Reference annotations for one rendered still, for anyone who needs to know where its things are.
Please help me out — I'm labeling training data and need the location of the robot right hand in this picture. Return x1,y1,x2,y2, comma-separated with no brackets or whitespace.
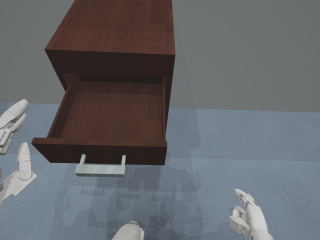
229,188,269,239

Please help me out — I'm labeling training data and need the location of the cabinet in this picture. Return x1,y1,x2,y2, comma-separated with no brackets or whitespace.
44,0,176,133

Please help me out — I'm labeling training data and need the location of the robot left thigh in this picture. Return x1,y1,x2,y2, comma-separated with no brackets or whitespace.
112,224,145,240

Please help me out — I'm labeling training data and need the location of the handle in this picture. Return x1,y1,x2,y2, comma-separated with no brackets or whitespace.
75,154,126,178

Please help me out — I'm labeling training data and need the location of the robot left hand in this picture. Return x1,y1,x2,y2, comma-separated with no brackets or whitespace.
0,99,37,207

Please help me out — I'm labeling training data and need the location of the drawer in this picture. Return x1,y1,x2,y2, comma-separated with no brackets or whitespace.
31,73,167,166

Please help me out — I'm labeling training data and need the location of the right robot forearm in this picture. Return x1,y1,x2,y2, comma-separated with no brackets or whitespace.
249,230,274,240

